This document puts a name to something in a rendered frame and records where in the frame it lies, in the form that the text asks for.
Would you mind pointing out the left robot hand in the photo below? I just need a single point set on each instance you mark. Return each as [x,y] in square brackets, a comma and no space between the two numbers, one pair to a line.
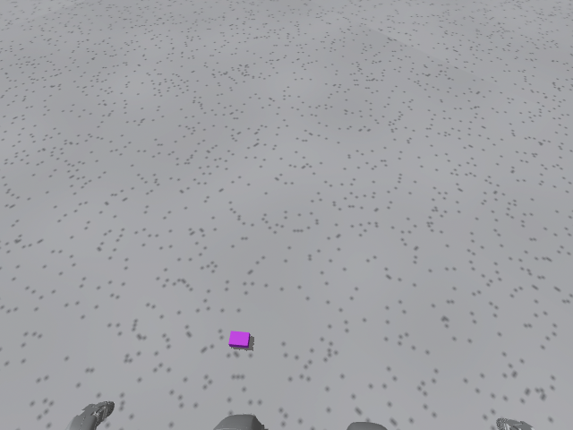
[91,416]

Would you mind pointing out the small box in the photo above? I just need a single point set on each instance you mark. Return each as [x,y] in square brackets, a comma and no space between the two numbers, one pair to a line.
[239,339]

